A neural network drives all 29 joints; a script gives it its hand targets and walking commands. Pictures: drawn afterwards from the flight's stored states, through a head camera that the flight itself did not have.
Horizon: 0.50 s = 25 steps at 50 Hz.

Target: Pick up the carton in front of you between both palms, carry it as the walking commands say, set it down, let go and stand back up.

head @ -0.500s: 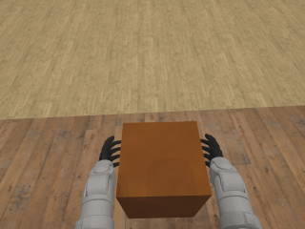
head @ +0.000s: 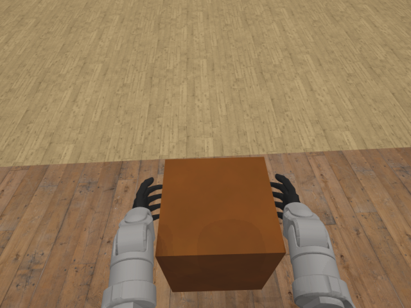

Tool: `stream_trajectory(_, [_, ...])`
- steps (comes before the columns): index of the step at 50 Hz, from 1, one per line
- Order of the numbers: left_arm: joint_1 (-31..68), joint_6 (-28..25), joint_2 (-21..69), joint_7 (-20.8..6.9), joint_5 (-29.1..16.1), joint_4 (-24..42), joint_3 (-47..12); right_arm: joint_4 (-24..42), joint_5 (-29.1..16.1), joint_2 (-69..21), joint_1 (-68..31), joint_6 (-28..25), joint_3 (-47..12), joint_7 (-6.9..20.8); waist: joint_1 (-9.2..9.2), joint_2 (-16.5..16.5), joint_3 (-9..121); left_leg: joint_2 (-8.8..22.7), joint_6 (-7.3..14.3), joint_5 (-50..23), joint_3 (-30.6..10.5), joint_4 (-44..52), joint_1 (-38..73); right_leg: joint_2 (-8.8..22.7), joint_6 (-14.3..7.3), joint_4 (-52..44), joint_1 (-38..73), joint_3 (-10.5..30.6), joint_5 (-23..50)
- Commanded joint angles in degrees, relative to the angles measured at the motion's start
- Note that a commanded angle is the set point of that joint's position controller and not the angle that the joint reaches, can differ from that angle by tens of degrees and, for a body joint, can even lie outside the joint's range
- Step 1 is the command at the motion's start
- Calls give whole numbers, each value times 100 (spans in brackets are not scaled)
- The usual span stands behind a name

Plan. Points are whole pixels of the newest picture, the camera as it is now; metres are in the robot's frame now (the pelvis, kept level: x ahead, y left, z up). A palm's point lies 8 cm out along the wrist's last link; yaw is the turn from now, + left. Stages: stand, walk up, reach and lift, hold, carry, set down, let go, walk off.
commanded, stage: reach and lift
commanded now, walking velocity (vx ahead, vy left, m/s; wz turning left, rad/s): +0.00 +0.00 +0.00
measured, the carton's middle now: (216, 227) +0.31 +0.00 -0.04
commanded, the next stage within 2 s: hold in 0.62 s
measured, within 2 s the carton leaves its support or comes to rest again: neither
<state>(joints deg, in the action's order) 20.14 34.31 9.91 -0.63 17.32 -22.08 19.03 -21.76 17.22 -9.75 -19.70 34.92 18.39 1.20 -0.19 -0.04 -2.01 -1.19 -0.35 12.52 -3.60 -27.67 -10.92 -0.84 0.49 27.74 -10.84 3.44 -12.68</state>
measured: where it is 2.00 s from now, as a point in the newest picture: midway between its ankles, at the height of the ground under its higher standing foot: outside the picture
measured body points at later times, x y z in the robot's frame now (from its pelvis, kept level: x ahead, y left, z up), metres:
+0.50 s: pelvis +0.02 +0.00 +0.01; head +0.00 +0.00 +0.46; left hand +0.32 +0.15 +0.03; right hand +0.32 -0.15 +0.03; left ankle +0.03 +0.12 -0.74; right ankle +0.03 -0.13 -0.74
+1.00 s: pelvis +0.01 +0.00 +0.01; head -0.03 +0.00 +0.45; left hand +0.30 +0.15 +0.05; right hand +0.30 -0.15 +0.04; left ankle +0.03 +0.12 -0.74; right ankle +0.03 -0.13 -0.74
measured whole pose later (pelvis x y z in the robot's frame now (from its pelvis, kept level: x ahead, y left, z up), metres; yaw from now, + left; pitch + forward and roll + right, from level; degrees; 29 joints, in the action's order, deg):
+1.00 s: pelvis +0.01 +0.00 +0.01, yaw +0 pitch -8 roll +0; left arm 14.9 43.4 8.7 -0.4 15.3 -12.4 12.9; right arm -12.2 14.9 -8.6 -14.6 43.9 12.1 0.7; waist -0.1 -0.1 -2.7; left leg -1.0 -0.4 10.8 -3.7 -22.0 -3.0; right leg -0.7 0.4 22.2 -3.0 3.5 -11.0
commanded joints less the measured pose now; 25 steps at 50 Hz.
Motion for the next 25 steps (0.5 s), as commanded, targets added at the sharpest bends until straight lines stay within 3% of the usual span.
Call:
stream_trajectory(1, [3001,-65,5481,-1395,-1262,-87,-3270,31,-1253,-5379,-3119,-145,-3243,1338,-8,5,1741,-391,37,-430,-20,537,542,-406,-94,-543,497,19,458])
stream_trajectory(15, [2223,131,5339,-1302,-1424,578,-3523,665,-1417,-5237,-2358,44,-3486,1268,2,15,1742,-426,3,-1407,-72,705,959,-444,-38,-719,896,72,1373])
stream_trajectory(25, [2066,257,5271,-1276,-1510,871,-3635,973,-1498,-5168,-2199,172,-3603,1231,-3,8,1629,-434,-7,-1484,-101,780,1053,-452,-16,-789,965,80,1440])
